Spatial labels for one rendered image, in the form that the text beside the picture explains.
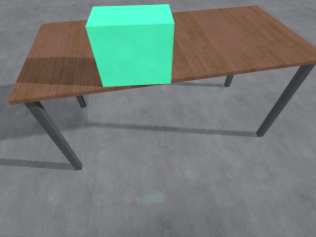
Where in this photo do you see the table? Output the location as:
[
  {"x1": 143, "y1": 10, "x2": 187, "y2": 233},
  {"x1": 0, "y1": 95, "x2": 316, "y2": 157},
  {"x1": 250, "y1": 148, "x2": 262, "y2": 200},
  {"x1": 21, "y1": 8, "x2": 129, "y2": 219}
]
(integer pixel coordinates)
[{"x1": 7, "y1": 5, "x2": 316, "y2": 171}]

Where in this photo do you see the carton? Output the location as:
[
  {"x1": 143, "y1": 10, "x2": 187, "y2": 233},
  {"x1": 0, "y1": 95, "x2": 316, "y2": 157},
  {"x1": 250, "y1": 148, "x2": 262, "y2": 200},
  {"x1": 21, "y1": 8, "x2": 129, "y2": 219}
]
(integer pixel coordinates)
[{"x1": 85, "y1": 4, "x2": 175, "y2": 87}]

